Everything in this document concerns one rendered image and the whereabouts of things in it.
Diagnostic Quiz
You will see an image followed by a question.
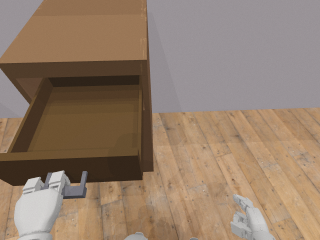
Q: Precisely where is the drawer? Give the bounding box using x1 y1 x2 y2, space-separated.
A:
0 75 144 186

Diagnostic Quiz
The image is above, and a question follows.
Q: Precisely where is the cabinet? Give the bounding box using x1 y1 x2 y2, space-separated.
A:
0 0 154 172

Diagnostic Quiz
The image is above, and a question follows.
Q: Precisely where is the left robot hand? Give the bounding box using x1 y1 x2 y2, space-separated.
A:
14 170 71 237

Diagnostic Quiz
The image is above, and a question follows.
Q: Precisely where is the handle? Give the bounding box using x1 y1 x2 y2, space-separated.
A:
40 171 88 199

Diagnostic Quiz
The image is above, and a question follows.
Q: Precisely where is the right robot hand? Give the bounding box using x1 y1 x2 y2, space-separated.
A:
230 194 270 240

